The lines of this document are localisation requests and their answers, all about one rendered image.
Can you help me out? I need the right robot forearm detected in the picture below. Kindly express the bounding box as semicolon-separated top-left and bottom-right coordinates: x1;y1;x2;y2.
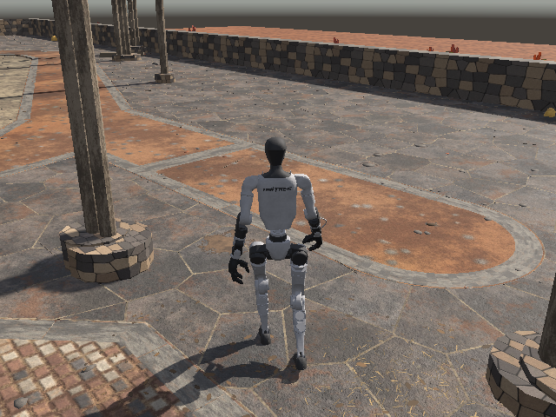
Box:
308;207;321;237

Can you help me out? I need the right robot foot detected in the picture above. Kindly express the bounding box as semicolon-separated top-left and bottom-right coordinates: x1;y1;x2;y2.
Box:
293;352;307;370

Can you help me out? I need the robot right upper arm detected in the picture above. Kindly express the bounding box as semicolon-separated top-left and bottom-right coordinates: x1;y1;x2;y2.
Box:
295;174;317;220

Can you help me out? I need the robot foot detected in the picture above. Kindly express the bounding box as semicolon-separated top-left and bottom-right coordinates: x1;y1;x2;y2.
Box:
293;352;307;370
259;325;271;345

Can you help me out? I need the left robot forearm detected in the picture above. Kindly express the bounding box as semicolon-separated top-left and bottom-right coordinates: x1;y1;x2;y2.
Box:
230;212;248;260

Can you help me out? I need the left robot hand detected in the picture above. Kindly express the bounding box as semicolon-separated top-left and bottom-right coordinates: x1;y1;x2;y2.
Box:
228;257;249;284

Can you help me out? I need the right robot hand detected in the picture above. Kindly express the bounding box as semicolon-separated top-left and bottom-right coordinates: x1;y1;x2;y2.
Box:
302;234;322;251

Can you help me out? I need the left robot foot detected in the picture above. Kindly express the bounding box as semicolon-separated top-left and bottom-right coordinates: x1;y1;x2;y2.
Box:
259;325;271;345

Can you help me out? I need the robot left upper arm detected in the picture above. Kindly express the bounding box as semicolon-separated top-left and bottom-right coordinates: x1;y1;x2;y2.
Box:
239;175;259;225

